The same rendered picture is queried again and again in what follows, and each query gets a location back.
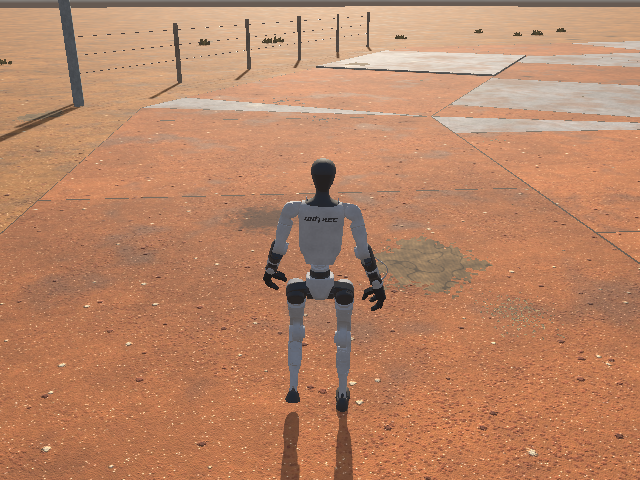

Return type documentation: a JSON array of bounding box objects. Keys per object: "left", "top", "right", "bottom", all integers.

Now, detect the robot right upper arm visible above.
[{"left": 343, "top": 203, "right": 370, "bottom": 260}]

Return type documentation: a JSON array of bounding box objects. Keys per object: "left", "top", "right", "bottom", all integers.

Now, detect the robot head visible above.
[{"left": 305, "top": 158, "right": 339, "bottom": 207}]

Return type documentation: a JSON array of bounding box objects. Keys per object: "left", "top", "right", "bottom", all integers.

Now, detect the robot left hand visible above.
[{"left": 263, "top": 271, "right": 287, "bottom": 290}]

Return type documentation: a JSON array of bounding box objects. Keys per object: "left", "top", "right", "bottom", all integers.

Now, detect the right robot shin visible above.
[{"left": 336, "top": 331, "right": 351, "bottom": 398}]

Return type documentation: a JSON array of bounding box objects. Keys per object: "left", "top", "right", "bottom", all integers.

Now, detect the robot right hand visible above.
[{"left": 362, "top": 285, "right": 386, "bottom": 311}]

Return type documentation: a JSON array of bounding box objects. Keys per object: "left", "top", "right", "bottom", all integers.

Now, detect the right robot forearm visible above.
[{"left": 361, "top": 244, "right": 383, "bottom": 289}]

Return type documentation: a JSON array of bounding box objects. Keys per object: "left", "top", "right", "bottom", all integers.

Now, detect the left robot forearm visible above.
[{"left": 265, "top": 239, "right": 283, "bottom": 275}]

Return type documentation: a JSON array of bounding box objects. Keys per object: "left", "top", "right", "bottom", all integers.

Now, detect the robot left upper arm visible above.
[{"left": 272, "top": 201, "right": 301, "bottom": 255}]

